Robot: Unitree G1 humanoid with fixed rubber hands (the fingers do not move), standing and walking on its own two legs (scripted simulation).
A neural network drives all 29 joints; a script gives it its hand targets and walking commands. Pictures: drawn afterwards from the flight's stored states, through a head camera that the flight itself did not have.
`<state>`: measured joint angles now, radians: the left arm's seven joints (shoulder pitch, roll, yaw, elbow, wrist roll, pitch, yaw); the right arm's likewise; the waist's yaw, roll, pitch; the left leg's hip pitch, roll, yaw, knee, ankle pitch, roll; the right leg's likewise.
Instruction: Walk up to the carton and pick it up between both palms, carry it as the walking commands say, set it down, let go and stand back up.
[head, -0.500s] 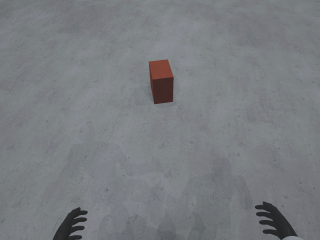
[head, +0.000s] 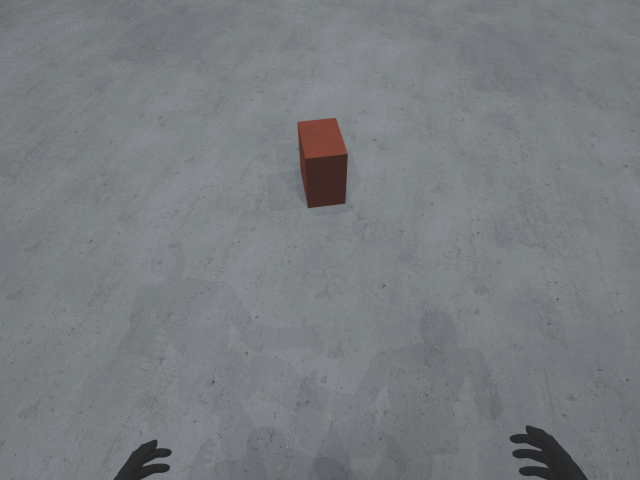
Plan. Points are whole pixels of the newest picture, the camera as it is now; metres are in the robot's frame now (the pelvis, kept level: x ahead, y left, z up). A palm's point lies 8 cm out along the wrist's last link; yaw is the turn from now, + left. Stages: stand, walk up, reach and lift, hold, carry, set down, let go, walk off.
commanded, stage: walk up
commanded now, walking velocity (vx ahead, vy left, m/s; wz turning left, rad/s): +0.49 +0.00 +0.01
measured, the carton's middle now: (321, 163) +1.40 +0.00 -0.62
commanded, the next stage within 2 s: none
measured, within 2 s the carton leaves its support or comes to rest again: neither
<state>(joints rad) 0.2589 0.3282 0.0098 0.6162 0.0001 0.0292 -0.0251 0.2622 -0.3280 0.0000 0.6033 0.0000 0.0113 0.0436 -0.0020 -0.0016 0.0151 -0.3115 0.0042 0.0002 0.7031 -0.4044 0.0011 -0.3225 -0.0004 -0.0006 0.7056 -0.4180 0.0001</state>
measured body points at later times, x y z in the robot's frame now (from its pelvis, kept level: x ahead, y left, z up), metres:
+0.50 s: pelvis +0.18 -0.03 +0.03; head +0.21 -0.07 +0.47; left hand +0.25 +0.24 -0.07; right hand +0.27 -0.30 -0.11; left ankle +0.16 +0.13 -0.62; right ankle +0.13 -0.15 -0.72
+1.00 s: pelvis +0.40 +0.01 +0.02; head +0.41 +0.03 +0.47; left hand +0.54 +0.27 -0.10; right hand +0.44 -0.25 -0.09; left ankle +0.38 +0.14 -0.72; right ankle +0.44 -0.15 -0.66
